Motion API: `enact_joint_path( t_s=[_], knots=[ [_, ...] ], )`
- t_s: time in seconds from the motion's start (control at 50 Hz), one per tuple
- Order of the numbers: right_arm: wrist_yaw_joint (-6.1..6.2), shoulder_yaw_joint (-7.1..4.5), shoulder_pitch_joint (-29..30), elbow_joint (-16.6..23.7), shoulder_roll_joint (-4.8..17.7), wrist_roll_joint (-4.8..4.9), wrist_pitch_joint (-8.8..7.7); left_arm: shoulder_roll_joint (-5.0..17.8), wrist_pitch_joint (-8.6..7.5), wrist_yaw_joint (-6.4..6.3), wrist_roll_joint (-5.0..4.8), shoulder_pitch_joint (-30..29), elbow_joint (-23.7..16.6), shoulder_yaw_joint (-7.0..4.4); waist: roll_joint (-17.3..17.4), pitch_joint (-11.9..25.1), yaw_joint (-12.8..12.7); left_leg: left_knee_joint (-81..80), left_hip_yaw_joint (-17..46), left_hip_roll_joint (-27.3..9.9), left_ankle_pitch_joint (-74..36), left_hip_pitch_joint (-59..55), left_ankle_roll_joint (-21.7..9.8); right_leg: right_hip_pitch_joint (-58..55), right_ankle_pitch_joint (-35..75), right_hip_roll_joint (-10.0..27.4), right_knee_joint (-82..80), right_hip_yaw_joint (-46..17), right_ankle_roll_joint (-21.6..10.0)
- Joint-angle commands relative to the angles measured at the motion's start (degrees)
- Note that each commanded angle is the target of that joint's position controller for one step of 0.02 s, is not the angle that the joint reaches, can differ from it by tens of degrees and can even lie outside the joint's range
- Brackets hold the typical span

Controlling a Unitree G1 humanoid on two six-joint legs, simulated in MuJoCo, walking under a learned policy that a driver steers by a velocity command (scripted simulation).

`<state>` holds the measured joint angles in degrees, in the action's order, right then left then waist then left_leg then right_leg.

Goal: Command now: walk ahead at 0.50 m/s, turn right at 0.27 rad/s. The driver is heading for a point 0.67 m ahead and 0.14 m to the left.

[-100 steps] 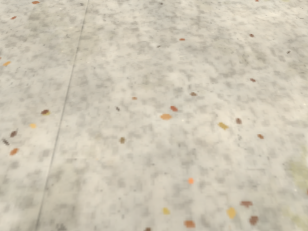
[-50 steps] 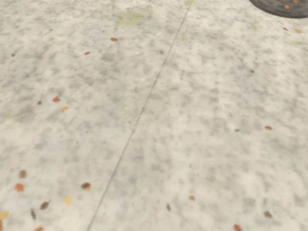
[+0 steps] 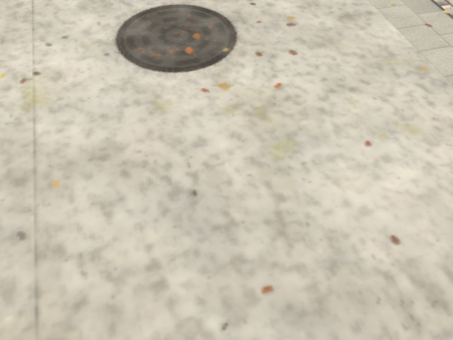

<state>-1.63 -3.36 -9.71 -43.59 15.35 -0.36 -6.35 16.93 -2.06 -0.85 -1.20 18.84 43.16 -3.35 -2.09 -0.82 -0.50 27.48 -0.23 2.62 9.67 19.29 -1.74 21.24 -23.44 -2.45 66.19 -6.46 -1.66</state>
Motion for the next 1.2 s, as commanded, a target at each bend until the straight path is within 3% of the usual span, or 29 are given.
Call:
enact_joint_path(
  t_s=[0.02,0.14,0.2,0.28,0.32,0.34,0.36,0.38,0.4,0.42,0.44,0.46,0.5,0.54,0.6,0.68,0.76,0.82,0.84,0.86,0.88,0.9,0.92,0.94,0.96,0.98,1.02,1.12,1.2],
  knots=[
    [0.36,-1.04,-3.63,1.19,5.32,-0.42,-0.2,5.35,-1.52,0.42,0.38,-3.33,-5.81,-1.47,7.84,1.17,1.69,-15.06,20.42,-15.57,0.18,-15.16,-9.74,16.88,4.69,6.64,-1.51,-1.08,0.23],
    [0.98,-1.85,-6.09,-1.32,9.52,1.02,0.12,1.32,-1.82,1.25,0.91,-10.52,-8.07,0.37,6.41,-0.12,2.9,-19.47,10.98,-14.67,-9.23,-12.7,-11.03,15.81,15.28,8.2,-20.41,3.37,1.97],
    [1.07,-1.8,-8.5,-2.7,10.38,1.49,0.73,1.18,-2.28,1.86,0.53,-15.55,-8.99,0.67,6.38,-0.88,4.68,-19.17,6.83,-13.35,-11.25,-12.13,-9.58,11.59,23.11,6.58,-29.36,5.26,2.22],
    [1.1,-1.72,-12.4,-5.07,10.89,2.02,1.82,2.28,-2.66,2.68,0.08,-20.78,-10.97,0.41,6.72,-2.43,5.5,-16.8,7.79,-16.0,-12.65,-16.22,-8.46,10.02,22.22,5.3,-34.82,5.42,0.74],
    [1.38,-1.94,-12.31,-5.64,11.9,2.14,2.57,3.83,-3.08,2.89,0.17,-18.8,-10.83,-0.28,7.11,-1.72,3.05,-13.18,8.88,-16.79,-17.51,-17.67,-7.42,5.34,19.24,4.18,-37.67,5.7,-0.58],
    [1.54,-1.93,-11.26,-5.5,12.3,2.27,2.81,5.27,-3.24,2.69,0.42,-13.96,-9.47,-1.15,6.82,0.82,-0.18,-7.92,7.59,-15.36,-24.38,-16.63,-6.28,-2.41,19.57,3.04,-40.08,6.67,-1.73],
    [1.59,-1.39,-11.12,-5.16,11.04,1.89,2.77,8.04,-3.22,2.14,0.86,-5.84,-7.13,-2.59,5.79,6.3,-3.98,1.81,5.56,-12.31,-26.49,-12.48,-4.61,-15.25,20.32,3.84,-39.93,6.13,-3.31],
    [1.58,0.17,-10.51,-3.08,7.11,0.22,2.45,12.7,-2.93,1.34,1.85,4.8,-5.7,-3.87,-1.21,15.71,-8.03,19.99,2.91,-8.22,-10.45,-0.85,-2.09,-32.36,21.4,15.82,-37.75,-6.05,-7.07],
    [1.61,1.65,-17.71,-2.5,1.78,1.11,1.51,15.14,-2.25,1.47,2.11,5.94,-5.02,-4.1,-15.59,22.03,-4.37,37.08,2.26,-0.63,23.29,17.49,0.63,-44.33,8.94,27.44,-44.44,-29.4,-14.39],
    [1.52,0.04,-14.7,-3.33,8.34,2.43,1.14,9.63,-2.22,1.56,1.54,5.44,-5.05,-2.82,-9.16,17.74,-6.31,43.74,7.53,-3.4,23.22,22.74,0.58,-39.93,1.16,25.68,-47.57,-30.8,-13.32],
    [1.38,-0.77,-10.46,-1.97,10.19,3.13,1.01,7.4,-2.42,1.5,1.07,2.06,-4.87,-1.99,-7.12,10.09,-5.58,44.41,6.85,-5.64,17.88,25.38,0.25,-33.51,2.71,23.79,-48.79,-22.0,-11.31],
    [1.57,-0.79,-8.38,-1.82,9.47,2.73,1.21,5.95,-2.67,1.65,1.23,-1.52,-4.84,-1.48,-4.34,6.52,-3.84,42.77,5.92,-7.75,13.19,23.5,0.5,-26.84,7.2,21.2,-50.62,-15.93,-10.12],
    [1.67,-1.09,-8.58,-2.14,7.71,2.06,2.41,3.39,-3.48,1.96,1.88,-6.12,-4.39,-0.95,-4.53,2.52,-0.57,39.3,6.32,-10.16,7.56,18.67,1.07,-17.77,14.51,17.89,-54.7,-7.24,-9.01],
    [1.63,-0.79,-9.13,-2.08,5.15,2.2,3.75,3.3,-4.43,1.92,1.89,-7.4,-3.26,-1.28,-3.68,1.37,0.96,37.97,6.13,-10.63,5.22,16.72,1.8,-14.02,20.08,17.64,-57.39,-2.23,-9.49],
    [1.76,-0.92,-6.3,-0.04,4.52,1.32,4.67,5.01,-4.66,1.1,2.36,-9.03,-1.98,-1.89,-1.72,-1.17,2.25,31.22,5.54,-9.68,0.17,17.89,3.54,-12.08,39.98,17.17,-56.66,6.42,-9.51],
    [-0.08,-0.05,0.38,2.9,2.58,0.74,4.37,7.33,-3.26,-0.48,1.89,-8.28,-0.85,-2.46,-1.32,-0.7,-0.18,15.02,0.41,-7.71,-12.55,11.84,3.16,-11.88,44.82,14.84,-54.89,15.0,-7.86],
    [-1.67,-1.01,2.9,5.96,5.02,0.61,5.06,9.36,-1.47,-1.12,0.16,-7.26,0.42,-3.26,-1.94,0.74,-0.18,9.16,-0.63,-6.48,-8.35,11.23,0.69,-19.33,46.98,17.91,-49.22,15.45,-6.62],
    [-1.91,-3.02,-4.4,5.41,8.64,0.34,5.22,9.98,0.03,-1.74,-1.06,-9.13,-0.16,-3.71,-1.49,4.64,4.32,3.77,-3.81,-1.95,-4.7,1.3,-2.91,-20.02,54.18,16.37,-33.68,16.97,-3.74],
    [-0.94,-4.44,-9.59,4.23,11.8,0.15,5.06,8.59,0.16,-1.61,-0.55,-6.98,0.06,-3.21,2.88,7.81,6.37,-1.28,-1.97,-0.91,-16.17,-8.17,-4.98,-16.02,46.9,12.32,-21.9,18.16,-0.66],
    [0.65,-5.58,-10.22,5.07,17.85,0.23,5.39,3.77,-0.08,-1.07,3.02,-2.69,-1.23,-1.57,17.01,12.1,2.96,2.75,15.19,-13.91,-46.88,-22.85,-10.81,0.34,6.17,6.28,-3.3,18.19,3.68],
    [0.49,-5.13,-7.74,7.94,18.99,-0.85,5.18,3.53,-0.42,-0.21,3.04,0.9,-2.27,-0.69,18.71,22.42,0.75,-1.43,39.31,-25.13,-41.87,-33.12,-23.89,13.61,-19.74,-2.75,12.48,7.44,5.87],
    [-0.1,-4.25,-6.22,9.28,14.87,-0.22,5.16,7.88,-0.4,0.34,1.2,-3.34,-1.54,-1.71,8.19,22.8,4.2,-4.66,34.5,-22.41,-32.48,-30.11,-21.6,15.55,-15.02,0.76,14.03,0.34,4.73],
    [-0.04,-3.61,-3.21,9.45,12.62,0.46,4.99,7.72,-0.13,0.2,0.25,-7.29,-2.93,-1.69,6.16,16.2,3.24,-5.73,28.51,-19.66,-24.58,-23.99,-18.47,17.47,-9.96,2.33,11.31,1.05,3.87],
    [0.28,-3.19,-1.04,9.3,10.87,1.27,5.21,6.92,0.38,-0.56,0.95,-8.2,-2.2,-1.7,2.24,11.04,1.76,-7.0,24.61,-16.77,-18.06,-17.31,-15.29,17.3,-6.33,4.36,6.8,1.31,4.08],
    [0.81,-2.9,0.84,9.56,9.9,1.38,5.62,7.51,1.03,-1.26,1.6,-8.67,-2.33,-1.98,3.41,8.49,0.57,-8.21,22.57,-15.1,-14.24,-11.21,-13.85,14.9,-3.75,5.42,2.41,1.03,4.23],
    [1.16,-2.87,1.64,10.05,10.03,0.55,5.99,7.46,1.59,-1.33,1.67,-8.31,-2.33,-2.08,5.68,7.76,-0.51,-9.35,21.47,-13.34,-12.64,-6.64,-13.07,11.18,-1.86,4.98,0.39,1.47,4.33],
    [1.76,-3.25,2.06,10.69,10.74,-0.2,6.28,5.96,1.87,-1.52,1.78,-7.09,-2.05,-1.79,7.49,8.32,-1.07,-9.69,19.97,-11.81,-14.41,-3.89,-12.98,8.42,-0.25,3.66,-4.69,2.13,5.16],
    [3.4,-3.85,1.73,11.26,11.79,0.53,7.34,4.78,2.03,-1.66,1.63,-10.04,-2.65,-1.27,8.45,9.18,0.39,-9.54,21.85,-10.01,-2.05,-2.61,-11.47,6.57,4.95,2.5,-15.52,0.84,6.72],
    [3.32,-3.43,1.66,11.38,10.65,0.12,8.15,5.11,1.43,-0.97,1.25,-10.51,-2.83,-1.25,10.89,8.43,1.59,-8.54,23.89,-10.08,2.9,-2.4,-10.5,3.01,5.39,2.52,-22.24,1.48,6.24]
  ],
)
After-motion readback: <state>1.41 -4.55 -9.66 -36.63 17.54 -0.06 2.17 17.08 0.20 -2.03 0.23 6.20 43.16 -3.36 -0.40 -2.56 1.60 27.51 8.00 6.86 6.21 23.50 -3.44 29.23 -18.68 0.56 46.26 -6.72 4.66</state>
